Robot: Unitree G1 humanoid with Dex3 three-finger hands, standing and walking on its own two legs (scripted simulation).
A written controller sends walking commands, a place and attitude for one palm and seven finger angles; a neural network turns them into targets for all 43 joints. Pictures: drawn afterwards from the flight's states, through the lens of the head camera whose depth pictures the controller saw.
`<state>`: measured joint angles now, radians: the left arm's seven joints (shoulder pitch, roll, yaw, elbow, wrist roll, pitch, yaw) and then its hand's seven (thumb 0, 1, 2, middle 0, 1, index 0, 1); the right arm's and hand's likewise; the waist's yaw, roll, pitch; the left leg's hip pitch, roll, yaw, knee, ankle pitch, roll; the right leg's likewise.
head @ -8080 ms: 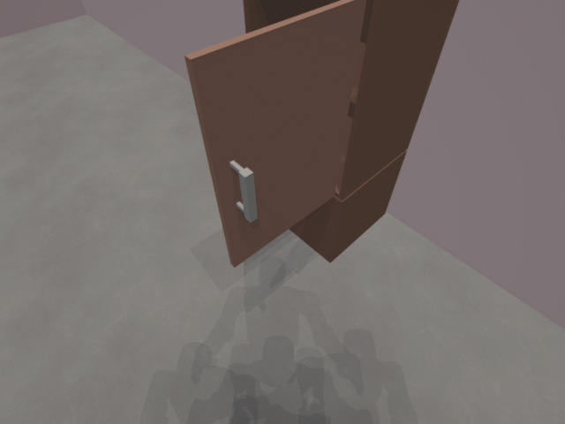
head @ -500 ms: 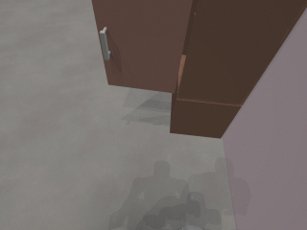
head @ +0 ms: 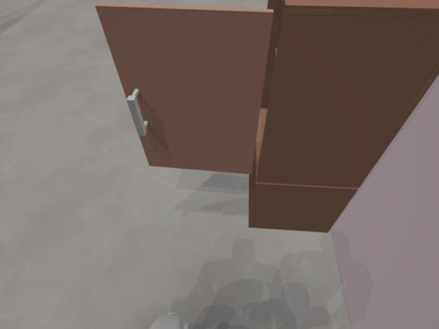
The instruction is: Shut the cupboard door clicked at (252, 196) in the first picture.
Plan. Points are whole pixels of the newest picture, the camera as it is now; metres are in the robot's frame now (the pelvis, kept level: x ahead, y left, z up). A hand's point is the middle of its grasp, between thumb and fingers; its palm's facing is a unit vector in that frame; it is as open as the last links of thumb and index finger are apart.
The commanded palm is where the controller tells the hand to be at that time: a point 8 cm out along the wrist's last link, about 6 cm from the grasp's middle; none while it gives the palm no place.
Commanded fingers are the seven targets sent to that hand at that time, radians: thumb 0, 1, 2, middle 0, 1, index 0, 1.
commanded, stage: take the last steps up to it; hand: left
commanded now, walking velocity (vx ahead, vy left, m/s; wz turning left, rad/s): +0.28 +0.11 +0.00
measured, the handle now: (139, 112) +0.71 +0.29 -0.06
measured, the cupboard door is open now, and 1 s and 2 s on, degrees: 88 88 88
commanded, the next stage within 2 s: come to a stop and stand still in 0.32 s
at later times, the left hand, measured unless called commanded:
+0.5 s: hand (118, 286) +0.23 +0.25 -0.18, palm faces +0.01 -0.97 -0.22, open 7.3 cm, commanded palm none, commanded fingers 0.00 0.90 0.90 -0.20 -0.30 -0.20 -0.30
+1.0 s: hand (128, 275) +0.26 +0.24 -0.18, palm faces -0.04 -0.96 -0.29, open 7.3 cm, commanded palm none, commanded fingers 0.00 0.90 0.90 -0.20 -0.30 -0.20 -0.30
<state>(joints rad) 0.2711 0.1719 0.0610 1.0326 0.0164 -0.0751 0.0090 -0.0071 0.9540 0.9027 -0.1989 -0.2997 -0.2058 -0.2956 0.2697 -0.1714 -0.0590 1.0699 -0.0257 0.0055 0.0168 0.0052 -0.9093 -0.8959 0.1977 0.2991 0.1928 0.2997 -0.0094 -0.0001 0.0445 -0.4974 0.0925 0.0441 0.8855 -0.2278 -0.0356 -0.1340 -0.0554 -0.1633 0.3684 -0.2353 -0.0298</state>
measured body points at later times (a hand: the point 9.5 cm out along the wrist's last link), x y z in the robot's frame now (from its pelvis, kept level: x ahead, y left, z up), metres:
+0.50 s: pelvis +0.17 +0.07 -0.02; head +0.18 +0.06 +0.43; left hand +0.23 +0.30 -0.16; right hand +0.18 -0.17 -0.18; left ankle +0.17 +0.18 -0.75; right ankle +0.20 -0.03 -0.75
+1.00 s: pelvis +0.20 +0.04 -0.02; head +0.23 +0.02 +0.43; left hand +0.26 +0.29 -0.16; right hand +0.23 -0.20 -0.18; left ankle +0.17 +0.18 -0.73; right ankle +0.19 -0.03 -0.75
